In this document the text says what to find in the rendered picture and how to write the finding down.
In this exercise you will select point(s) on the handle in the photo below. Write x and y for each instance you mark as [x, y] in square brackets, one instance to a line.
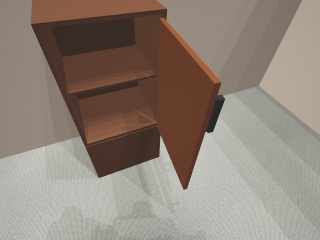
[215, 113]

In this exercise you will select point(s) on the cupboard door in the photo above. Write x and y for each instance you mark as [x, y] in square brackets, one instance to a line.
[186, 94]

